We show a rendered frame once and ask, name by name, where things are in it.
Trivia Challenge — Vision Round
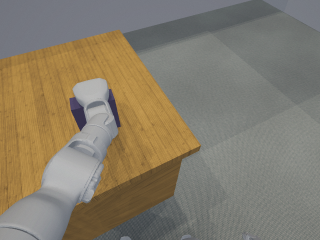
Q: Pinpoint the left robot forearm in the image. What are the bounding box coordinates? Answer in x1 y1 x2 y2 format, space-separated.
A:
41 98 119 186

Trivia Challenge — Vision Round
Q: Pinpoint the table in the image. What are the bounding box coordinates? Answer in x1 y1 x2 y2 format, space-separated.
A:
0 30 201 240

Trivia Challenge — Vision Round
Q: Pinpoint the sponge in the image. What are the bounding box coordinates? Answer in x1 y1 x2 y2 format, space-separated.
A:
69 89 121 131

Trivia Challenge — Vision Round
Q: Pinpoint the robot left upper arm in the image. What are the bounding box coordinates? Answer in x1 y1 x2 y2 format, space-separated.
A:
0 146 104 240

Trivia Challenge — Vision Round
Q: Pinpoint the robot left hand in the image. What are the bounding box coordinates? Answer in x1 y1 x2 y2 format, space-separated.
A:
72 78 109 107

